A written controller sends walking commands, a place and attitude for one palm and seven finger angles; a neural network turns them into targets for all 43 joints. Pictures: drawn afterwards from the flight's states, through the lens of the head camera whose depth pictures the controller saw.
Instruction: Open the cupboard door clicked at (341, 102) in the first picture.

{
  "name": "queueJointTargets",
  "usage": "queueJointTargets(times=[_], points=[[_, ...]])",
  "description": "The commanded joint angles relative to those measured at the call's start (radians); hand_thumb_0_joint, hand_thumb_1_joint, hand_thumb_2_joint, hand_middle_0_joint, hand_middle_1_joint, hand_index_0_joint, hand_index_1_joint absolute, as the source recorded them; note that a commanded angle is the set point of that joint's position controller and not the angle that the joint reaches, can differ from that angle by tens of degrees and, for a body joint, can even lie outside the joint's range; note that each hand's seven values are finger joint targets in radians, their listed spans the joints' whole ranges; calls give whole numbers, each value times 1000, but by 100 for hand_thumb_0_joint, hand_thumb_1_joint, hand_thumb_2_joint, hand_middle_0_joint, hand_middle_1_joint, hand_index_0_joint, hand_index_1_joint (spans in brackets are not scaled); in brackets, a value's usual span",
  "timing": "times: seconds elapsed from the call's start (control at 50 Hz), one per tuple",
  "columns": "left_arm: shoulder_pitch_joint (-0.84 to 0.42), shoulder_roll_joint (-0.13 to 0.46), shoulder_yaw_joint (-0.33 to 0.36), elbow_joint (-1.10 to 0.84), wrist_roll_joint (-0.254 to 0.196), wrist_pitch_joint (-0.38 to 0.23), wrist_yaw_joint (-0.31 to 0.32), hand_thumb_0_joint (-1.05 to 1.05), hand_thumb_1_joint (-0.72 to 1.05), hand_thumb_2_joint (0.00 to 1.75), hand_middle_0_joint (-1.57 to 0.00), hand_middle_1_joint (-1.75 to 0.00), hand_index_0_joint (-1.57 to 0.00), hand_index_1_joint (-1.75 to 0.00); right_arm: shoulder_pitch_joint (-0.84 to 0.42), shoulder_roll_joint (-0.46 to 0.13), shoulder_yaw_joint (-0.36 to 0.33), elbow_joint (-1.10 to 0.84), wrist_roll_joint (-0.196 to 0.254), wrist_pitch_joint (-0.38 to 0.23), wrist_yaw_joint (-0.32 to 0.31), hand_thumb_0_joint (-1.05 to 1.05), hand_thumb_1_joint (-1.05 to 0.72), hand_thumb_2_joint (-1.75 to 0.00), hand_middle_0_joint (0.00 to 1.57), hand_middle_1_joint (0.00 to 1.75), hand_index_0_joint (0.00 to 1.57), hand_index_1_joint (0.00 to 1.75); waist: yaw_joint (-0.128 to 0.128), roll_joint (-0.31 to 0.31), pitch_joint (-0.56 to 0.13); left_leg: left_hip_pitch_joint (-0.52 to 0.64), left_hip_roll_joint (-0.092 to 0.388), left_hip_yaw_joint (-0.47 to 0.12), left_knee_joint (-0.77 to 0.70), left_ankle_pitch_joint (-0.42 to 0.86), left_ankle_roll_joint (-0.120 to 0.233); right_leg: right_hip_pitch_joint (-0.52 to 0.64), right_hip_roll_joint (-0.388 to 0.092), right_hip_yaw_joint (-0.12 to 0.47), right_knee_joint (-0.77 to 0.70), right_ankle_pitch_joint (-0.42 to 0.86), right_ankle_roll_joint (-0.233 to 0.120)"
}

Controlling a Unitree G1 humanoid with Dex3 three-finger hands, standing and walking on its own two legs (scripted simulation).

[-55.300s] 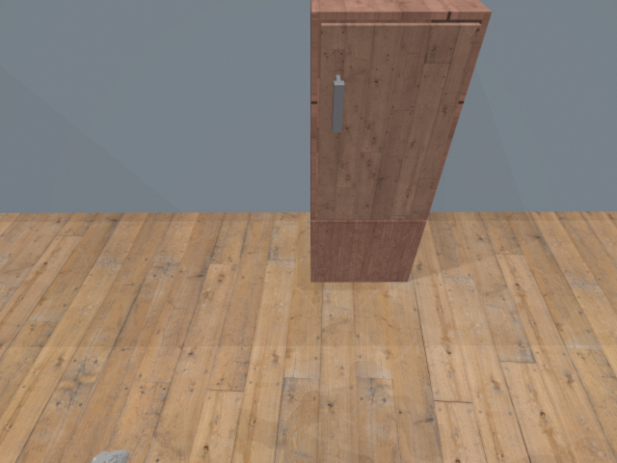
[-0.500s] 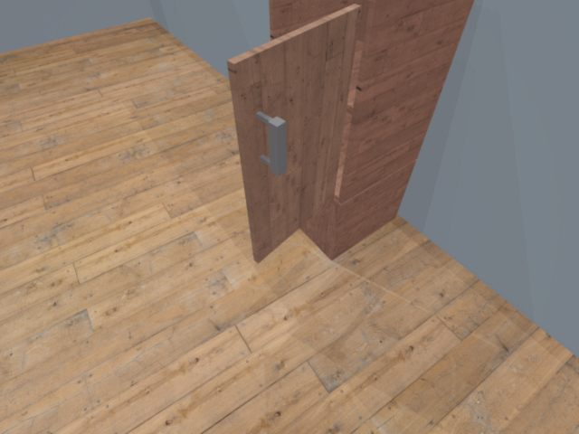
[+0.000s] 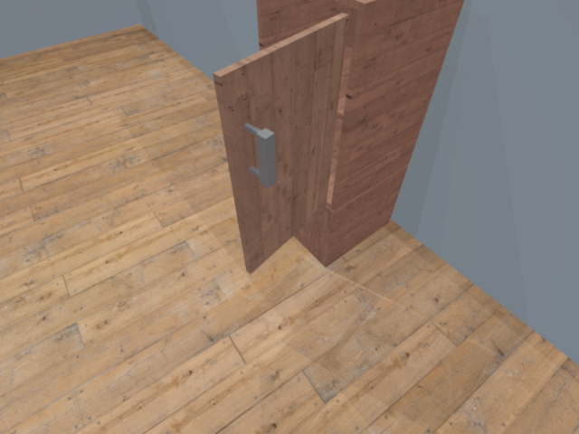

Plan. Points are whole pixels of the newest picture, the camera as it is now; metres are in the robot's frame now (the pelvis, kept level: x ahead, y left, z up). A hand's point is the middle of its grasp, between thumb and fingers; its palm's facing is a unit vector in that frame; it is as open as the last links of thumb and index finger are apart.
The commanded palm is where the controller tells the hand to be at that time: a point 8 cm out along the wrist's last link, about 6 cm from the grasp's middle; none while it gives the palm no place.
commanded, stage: look to check the result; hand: left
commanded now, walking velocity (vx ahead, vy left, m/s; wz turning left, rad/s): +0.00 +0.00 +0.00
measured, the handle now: (259, 155) +0.60 +0.10 +0.03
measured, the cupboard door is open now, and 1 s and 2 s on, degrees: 100 100 100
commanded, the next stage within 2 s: stand and wait in 0.52 s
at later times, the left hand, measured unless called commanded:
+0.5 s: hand out of the picture +0.04 +0.16 -0.17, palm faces +0.03 -0.98 -0.20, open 7.3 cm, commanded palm none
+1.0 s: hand out of the picture +0.05 +0.15 -0.17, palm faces +0.03 -0.98 -0.20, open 7.3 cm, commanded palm none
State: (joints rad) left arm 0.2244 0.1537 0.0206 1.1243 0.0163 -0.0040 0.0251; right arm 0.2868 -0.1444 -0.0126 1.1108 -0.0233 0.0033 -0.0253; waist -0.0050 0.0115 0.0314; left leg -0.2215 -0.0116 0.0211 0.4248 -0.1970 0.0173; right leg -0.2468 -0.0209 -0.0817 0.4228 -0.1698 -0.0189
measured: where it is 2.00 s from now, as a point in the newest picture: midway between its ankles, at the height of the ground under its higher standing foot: outside the picture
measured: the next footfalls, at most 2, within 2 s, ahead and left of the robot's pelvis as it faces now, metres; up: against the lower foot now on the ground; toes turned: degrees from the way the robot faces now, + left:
none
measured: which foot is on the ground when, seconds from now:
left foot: down 0.00-1.00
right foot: down 0.00-1.00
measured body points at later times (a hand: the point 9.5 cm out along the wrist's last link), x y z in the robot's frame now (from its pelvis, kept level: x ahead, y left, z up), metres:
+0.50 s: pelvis +0.04 -0.01 +0.00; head +0.05 -0.02 +0.45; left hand +0.04 +0.21 -0.16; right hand +0.04 -0.23 -0.16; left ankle +0.02 +0.11 -0.74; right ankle +0.04 -0.11 -0.74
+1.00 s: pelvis +0.05 -0.02 +0.00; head +0.06 -0.03 +0.45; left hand +0.05 +0.21 -0.15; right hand +0.03 -0.23 -0.16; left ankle +0.02 +0.11 -0.74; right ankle +0.04 -0.11 -0.74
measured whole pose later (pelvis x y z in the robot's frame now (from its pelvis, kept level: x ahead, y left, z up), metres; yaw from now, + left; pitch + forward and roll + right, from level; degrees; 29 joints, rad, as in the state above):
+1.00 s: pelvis +0.05 -0.02 +0.00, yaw -1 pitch -1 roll +0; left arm 0.25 0.14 0.01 1.16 0.01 -0.02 0.03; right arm 0.27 -0.14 0.01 1.16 -0.02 0.00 -0.04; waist 0.00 0.02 0.04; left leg -0.11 0.02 0.02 0.36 -0.24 -0.01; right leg -0.14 0.01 -0.08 0.37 -0.22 -0.04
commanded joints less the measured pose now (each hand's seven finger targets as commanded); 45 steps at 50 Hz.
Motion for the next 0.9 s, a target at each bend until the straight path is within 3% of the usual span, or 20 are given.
queueJointTargets(times=[0.0, 0.18, 0.28, 0.46, 0.58, 0.88], points=[[59, 110, 20, -19, -6, -16, 7, 0, 90, 90, -20, -30, -20, -30, 57, -85, -12, -19, 2, -13, -6, 0, -90, -90, 20, 30, 20, 30, 0, 6, 12, -37, 103, -90, -109, 24, 17, 67, -93, 103, -90, -21, -24], [77, 101, 11, 5, -9, -20, 12, 0, 90, 90, -20, -30, -20, -30, 48, -92, -5, 2, 6, -11, -11, 0, -90, -90, 20, 30, 20, 30, -2, -15, -5, 31, 106, -72, -97, 99, 12, 90, -95, 97, -100, 54, -24], [86, 94, 7, 12, -9, -19, 13, 0, 90, 90, -20, -30, -20, -30, 40, -86, -2, 11, 6, -9, -13, 0, -90, -90, 20, 30, 20, 30, -1, -19, 26, 40, 107, -65, -99, 104, 9, 78, -92, 97, -108, 64, -23], [87, 94, 7, 14, -11, -20, 13, 0, 90, 90, -20, -30, -20, -30, 40, -86, 3, 21, 5, -12, -15, 0, -90, -90, 20, 30, 20, 30, -1, 3, 20, 52, 111, -60, -107, 125, 6, 104, -92, 104, -107, 103, -25], [94, 97, 9, 14, -11, -23, 15, 0, 90, 90, -20, -30, -20, -30, 41, -90, 2, 18, 6, -13, -17, 0, -90, -90, 20, 30, 20, 30, 2, -15, 16, 62, 110, -55, -102, 146, 7, 117, -92, 97, -106, 148, -27], [94, 102, 11, 5, -11, -25, 15, 0, 90, 90, -20, -30, -20, -30, 57, -94, 1, 23, 6, -14, -18, 0, -90, -90, 20, 30, 20, 30, 2, -18, 20, 65, 111, -52, -107, 135, 5, 128, -88, 99, -114, 139, -29]])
